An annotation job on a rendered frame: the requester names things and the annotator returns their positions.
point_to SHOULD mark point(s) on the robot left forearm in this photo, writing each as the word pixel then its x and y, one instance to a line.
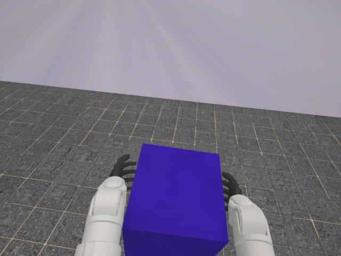
pixel 104 220

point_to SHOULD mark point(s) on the carton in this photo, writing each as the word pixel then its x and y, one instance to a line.
pixel 176 206

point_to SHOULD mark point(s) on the robot left hand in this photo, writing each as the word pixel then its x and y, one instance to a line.
pixel 120 165

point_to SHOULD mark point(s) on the robot right forearm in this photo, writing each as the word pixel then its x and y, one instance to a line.
pixel 250 228

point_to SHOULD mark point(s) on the robot right hand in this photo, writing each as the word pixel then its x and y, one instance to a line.
pixel 233 187

